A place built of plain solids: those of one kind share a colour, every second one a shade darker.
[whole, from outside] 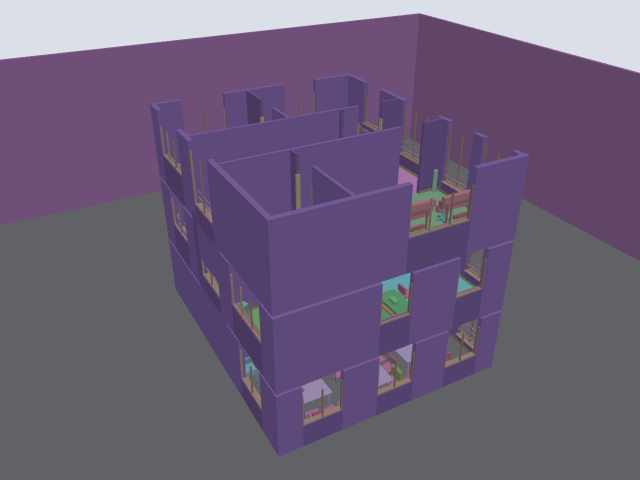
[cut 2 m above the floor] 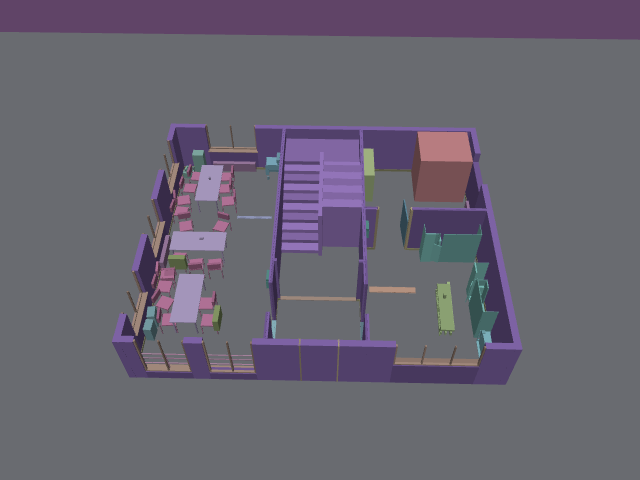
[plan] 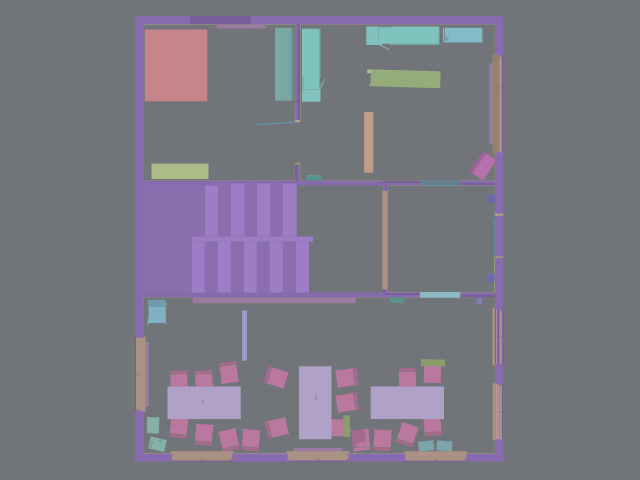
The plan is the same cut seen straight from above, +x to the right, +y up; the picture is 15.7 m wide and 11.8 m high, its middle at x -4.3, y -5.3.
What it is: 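A works' own office and amenities block on a factory's ground, three floors round one stairwell that runs through them all, for the staff and hands of a middling works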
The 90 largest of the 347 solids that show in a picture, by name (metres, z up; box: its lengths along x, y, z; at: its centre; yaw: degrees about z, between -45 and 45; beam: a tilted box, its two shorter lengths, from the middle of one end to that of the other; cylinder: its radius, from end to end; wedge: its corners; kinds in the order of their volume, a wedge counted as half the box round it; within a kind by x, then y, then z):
{
 "yard_bound_1": {"box": [0.2, 32.04, 8.64], "at": [-17.98, -5.13, 4.27]},
 "yard_bound_2": {"box": [30.11, 0.2, 8.64], "at": [-3.02, 10.79, 4.27]},
 "yard_bound_3": {"box": [0.2, 32.04, 8.64], "at": [11.94, -5.13, 4.27]},
 "wall_1": {"box": [0.2, 0.96, 2.85], "at": [-8.75, -10.28, 4.12]},
 "wall_2": {"box": [0.2, 1.26, 2.65], "at": [-8.75, -10.12, 1.27]},
 "wall_3": {"box": [0.2, 4.1, 3.05], "at": [-8.75, -8.7, 7.17]},
 "wall_4": {"box": [0.2, 1.81, 0.95], "at": [-8.75, -8.6, 0.42]},
 "wall_5": {"box": [0.2, 2.41, 1.25], "at": [-8.75, -8.6, 3.32]},
 "wall_6": {"box": [0.2, 1.06, 2.65], "at": [-8.75, -7.17, 1.27]},
 "wall_7": {"box": [0.2, 0.76, 2.85], "at": [-8.75, -7.03, 4.12]},
 "wall_8": {"box": [0.2, 2.75, 3.0], "at": [-8.75, -5.28, 1.45]},
 "wall_9": {"box": [0.2, 1.86, 1.75], "at": [-8.75, -5.28, 5.02]},
 "wall_10": {"box": [0.2, 0.76, 3.05], "at": [-8.75, -3.52, 7.17]},
 "wall_11": {"box": [0.2, 1.06, 2.85], "at": [-8.75, -3.38, 4.12]},
 "wall_12": {"box": [0.2, 1.81, 1.25], "at": [-8.75, -1.95, 3.32]},
 "wall_13": {"box": [0.2, 2.41, 1.25], "at": [-8.75, -1.95, 6.26]},
 "wall_14": {"box": [0.2, 4.1, 2.65], "at": [-8.75, -1.85, 1.27]},
 "wall_15": {"box": [0.2, 1.26, 2.85], "at": [-8.75, -0.42, 4.12]},
 "wall_16": {"box": [0.2, 0.96, 3.05], "at": [-8.75, -0.28, 7.17]},
 "wall_17": {"box": [0.91, 0.2, 2.65], "at": [-8.4, -10.65, 1.27]},
 "wall_18": {"box": [1.21, 0.2, 3.05], "at": [-8.25, 0.1, 7.17]},
 "wall_19": {"box": [1.36, 0.2, 2.65], "at": [-8.18, 0.1, 1.27]},
 "wall_20": {"box": [1.51, 0.2, 2.85], "at": [-8.1, 0.1, 4.12]},
 "wall_21": {"box": [2.7, 0.2, 3.05], "at": [-7.5, -10.65, 7.17]},
 "wall_22": {"box": [2.8, 0.2, 2.85], "at": [-7.45, -10.65, 4.12]},
 "wall_23": {"box": [2.5, 0.06, 3.05], "at": [-7.4, -6.68, 7.17]},
 "wall_24": {"box": [2.56, 0.06, 3.05], "at": [-7.37, -6.62, 7.17]},
 "wall_25": {"box": [2.6, 0.06, 2.85], "at": [-7.35, -6.68, 4.12]},
 "wall_26": {"box": [3.8, 0.06, 2.65], "at": [-6.75, -3.87, 1.27]},
 "wall_27": {"box": [3.8, 0.06, 3.05], "at": [-6.75, -3.87, 7.17]},
 "wall_28": {"box": [1.51, 0.2, 1.65], "at": [-6.75, 0.1, 0.78]},
 "wall_29": {"box": [3.86, 0.06, 3.0], "at": [-6.72, -3.93, 1.45]},
 "wall_30": {"box": [3.86, 0.06, 3.05], "at": [-6.72, -3.93, 7.17]},
 "wall_31": {"box": [0.06, 2.37, 3.05], "at": [-6.18, -9.37, 7.17]},
 "wall_32": {"box": [0.06, 2.37, 3.05], "at": [-6.12, -9.37, 7.17]},
 "wall_33": {"box": [1.36, 0.2, 2.65], "at": [-5.78, -10.65, 1.27]},
 "wall_34": {"box": [5.95, 0.06, 3.0], "at": [-5.67, -6.62, 1.45]},
 "wall_35": {"box": [6.01, 0.06, 2.65], "at": [-5.64, -6.68, 1.27]},
 "wall_36": {"box": [0.91, 0.2, 2.85], "at": [-5.6, -10.65, 4.12]},
 "wall_37": {"box": [1.16, 0.2, 2.65], "at": [-5.42, 0.1, 1.27]},
 "wall_38": {"box": [1.01, 0.2, 3.05], "at": [-5.35, 0.1, 7.17]},
 "wall_39": {"box": [1.86, 0.2, 3.05], "at": [-5.22, -10.65, 7.17]},
 "wall_40": {"box": [0.06, 2.35, 2.65], "at": [-4.88, -1.18, 1.27]},
 "wall_41": {"box": [0.06, 2.35, 2.65], "at": [-4.82, -1.18, 1.27]},
 "wall_42": {"box": [1.21, 0.2, 1.25], "at": [-4.55, -10.65, 3.32]},
 "wall_43": {"box": [3.51, 0.06, 3.05], "at": [-4.46, -6.62, 7.17]},
 "wall_44": {"box": [3.51, 0.06, 3.05], "at": [-4.39, -6.68, 7.17]},
 "wall_45": {"box": [1.71, 0.2, 3.05], "at": [-4.0, 0.1, 7.17]},
 "wall_46": {"box": [2.21, 0.06, 3.0], "at": [-3.81, -3.93, 1.45]},
 "wall_47": {"box": [2.21, 0.06, 3.05], "at": [-3.81, -3.93, 7.17]},
 "wall_48": {"box": [2.21, 0.06, 2.65], "at": [-3.75, -3.87, 1.27]},
 "wall_49": {"box": [2.41, 0.2, 1.25], "at": [-3.1, -10.65, 6.26]},
 "wall_50": {"box": [1.86, 0.2, 2.85], "at": [-3.02, -10.65, 4.12]},
 "wall_51": {"box": [1.41, 0.2, 2.65], "at": [-2.9, -10.65, 1.27]},
 "wall_52": {"box": [5.05, 0.2, 2.65], "at": [-2.33, 0.1, 1.27]},
 "wall_53": {"box": [2.11, 0.2, 3.05], "at": [-0.85, -10.65, 7.17]},
 "wall_54": {"box": [1.86, 0.2, 3.05], "at": [-0.72, 0.1, 7.17]},
 "wall_55": {"box": [1.11, 0.2, 2.85], "at": [-0.35, -10.65, 4.12]},
 "wall_56": {"box": [0.91, 0.2, 2.65], "at": [-0.25, -10.65, 1.27]},
 "wall_57": {"box": [0.2, 0.56, 2.85], "at": [0.1, -10.47, 4.12]},
 "wall_58": {"box": [0.2, 0.56, 3.05], "at": [0.1, -10.47, 7.17]},
 "wall_59": {"box": [0.2, 0.51, 3.05], "at": [0.1, -8.6, 7.17]},
 "wall_60": {"box": [0.2, 2.75, 2.65], "at": [0.1, -5.28, 1.27]},
 "wall_61": {"box": [0.2, 2.16, 0.85], "at": [0.1, -5.28, 6.07]},
 "wall_62": {"box": [0.2, 0.76, 2.65], "at": [0.1, -3.52, 1.27]},
 "wall_63": {"box": [0.2, 1.36, 3.05], "at": [0.1, -3.23, 7.17]},
 "wall_64": {"box": [0.2, 2.41, 1.05], "at": [0.1, -1.95, 0.47]},
 "wall_65": {"box": [0.2, 1.56, 3.05], "at": [0.1, -0.57, 7.17]},
 "wall_66": {"box": [0.2, 0.96, 2.65], "at": [0.1, -0.28, 1.27]},
 "stair_1": {"box": [1.2, 2.73, 1.6], "at": [-8.05, -5.28, 0.75]},
 "stair_2": {"box": [0.34, 1.3, 1.45], "at": [-7.3, -5.99, 0.67]},
 "stair_3": {"box": [0.34, 1.3, 1.75], "at": [-7.28, -4.56, 0.83]},
 "stair_4": {"box": [0.34, 1.3, 1.29], "at": [-6.98, -5.99, 0.59]},
 "stair_5": {"box": [0.34, 1.3, 1.91], "at": [-6.96, -4.56, 0.91]},
 "stair_6": {"box": [0.34, 1.3, 1.14], "at": [-6.66, -5.99, 0.52]},
 "stair_7": {"box": [0.34, 1.3, 2.06], "at": [-6.64, -4.56, 0.98]},
 "stair_8": {"box": [0.34, 1.3, 0.98], "at": [-6.34, -5.99, 0.44]},
 "stair_9": {"box": [0.34, 1.3, 2.22], "at": [-6.32, -4.56, 1.06]},
 "stair_10": {"box": [0.34, 1.3, 0.82], "at": [-6.02, -5.99, 0.36]},
 "stair_11": {"box": [0.34, 1.3, 2.38], "at": [-6.0, -4.56, 1.14]},
 "stair_12": {"box": [2.98, 0.13, 4.09], "at": [-5.96, -5.28, 2.0]},
 "stair_13": {"box": [0.34, 1.3, 2.53], "at": [-5.68, -4.56, 1.22]},
 "stair_14": {"box": [0.34, 1.3, 2.69], "at": [-5.36, -4.56, 1.29]},
 "stair_15": {"box": [0.34, 1.3, 2.84], "at": [-5.04, -4.56, 1.37]},
 "raised_floor_drawing_1": {"box": [6.28, 4.03, 0.25], "at": [-3.08, -8.6, 5.76]},
 "raised_floor_typists_1": {"box": [6.18, 4.03, 0.25], "at": [-3.02, -8.6, 2.82]},
 "wc_cubicles_1": {"box": [1.54, 1.77, 2.08], "at": [-7.84, -1.01, 0.99]},
 "raised_floor_tea_1": {"box": [2.73, 4.03, 0.25], "at": [-7.35, -8.6, 2.82]},
 "raised_floor_gallery_1": {"box": [2.83, 2.88, 0.25], "at": [-1.35, -5.28, 5.76]},
 "urinal_range_1": {"box": [1.4, 0.38, 1.36], "at": [-7.74, -3.61, 0.63]}
}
